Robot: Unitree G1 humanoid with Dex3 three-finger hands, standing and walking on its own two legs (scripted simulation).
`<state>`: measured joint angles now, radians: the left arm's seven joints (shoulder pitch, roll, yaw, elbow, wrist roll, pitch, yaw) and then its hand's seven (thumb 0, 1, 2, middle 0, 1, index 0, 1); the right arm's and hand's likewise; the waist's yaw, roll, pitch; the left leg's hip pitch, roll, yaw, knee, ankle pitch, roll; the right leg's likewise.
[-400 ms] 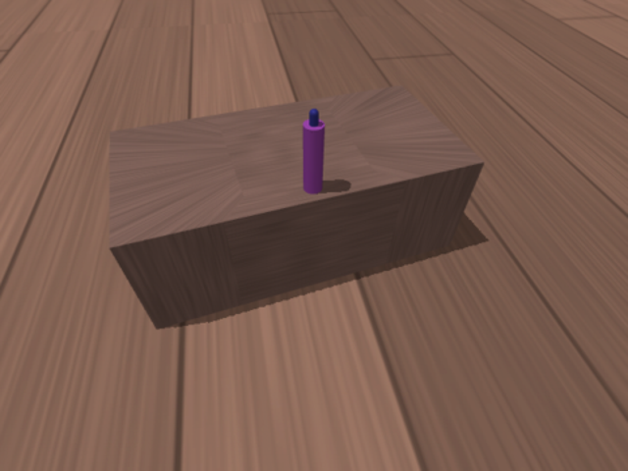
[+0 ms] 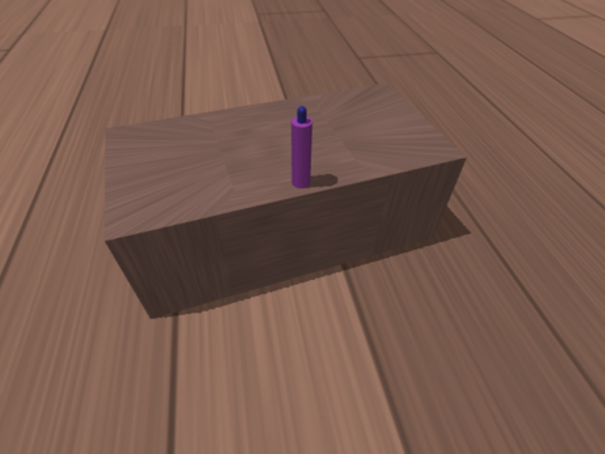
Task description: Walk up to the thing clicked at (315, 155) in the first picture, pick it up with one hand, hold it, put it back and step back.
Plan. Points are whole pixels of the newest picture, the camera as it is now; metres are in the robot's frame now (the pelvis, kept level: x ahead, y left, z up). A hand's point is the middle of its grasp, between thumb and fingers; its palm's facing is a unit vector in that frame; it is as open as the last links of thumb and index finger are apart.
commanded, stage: stand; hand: right
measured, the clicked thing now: (301, 148) +1.01 +0.02 -0.19
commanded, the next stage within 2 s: walk up in 0.72 s
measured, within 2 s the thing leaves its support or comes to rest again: neither
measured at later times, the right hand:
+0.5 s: hand out of the picture +0.08 -0.25 -0.16, palm faces -0.03 +0.94 -0.34, open 7.3 cm
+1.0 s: hand out of the picture +0.16 -0.25 -0.15, palm faces -0.19 +0.90 -0.39, open 7.3 cm
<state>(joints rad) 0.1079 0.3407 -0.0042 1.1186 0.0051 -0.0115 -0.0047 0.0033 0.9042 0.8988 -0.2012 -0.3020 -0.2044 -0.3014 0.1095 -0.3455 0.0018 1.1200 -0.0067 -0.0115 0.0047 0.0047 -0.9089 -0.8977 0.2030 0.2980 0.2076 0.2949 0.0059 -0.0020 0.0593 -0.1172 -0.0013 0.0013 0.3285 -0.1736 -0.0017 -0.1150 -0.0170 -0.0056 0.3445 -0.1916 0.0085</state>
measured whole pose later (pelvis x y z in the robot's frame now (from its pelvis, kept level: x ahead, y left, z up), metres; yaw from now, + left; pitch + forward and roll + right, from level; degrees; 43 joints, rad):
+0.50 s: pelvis +0.00 +0.00 +0.00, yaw +0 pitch -2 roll +0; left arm 0.11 0.34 -0.01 1.12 0.01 -0.01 0.00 0.00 0.90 0.90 -0.20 -0.30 -0.20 -0.30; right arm 0.11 -0.35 0.00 1.12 -0.01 -0.01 0.00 0.00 -0.91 -0.90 0.20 0.30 0.21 0.29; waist 0.00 0.00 0.06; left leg -0.11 0.00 0.00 0.32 -0.18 0.00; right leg -0.11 -0.01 -0.01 0.33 -0.19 0.01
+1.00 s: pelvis +0.06 +0.03 -0.01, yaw +8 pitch -2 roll -1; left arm 0.25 0.42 0.09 0.95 0.05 -0.05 -0.05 0.00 0.90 0.90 -0.20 -0.30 -0.21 -0.30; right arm 0.25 -0.41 -0.09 0.97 -0.03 -0.02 0.08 0.01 -0.91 -0.90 0.20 0.30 0.21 0.29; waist 0.04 -0.01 0.07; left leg -0.37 0.07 0.00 0.64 -0.33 0.02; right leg -0.05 -0.07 -0.13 0.44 -0.36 0.01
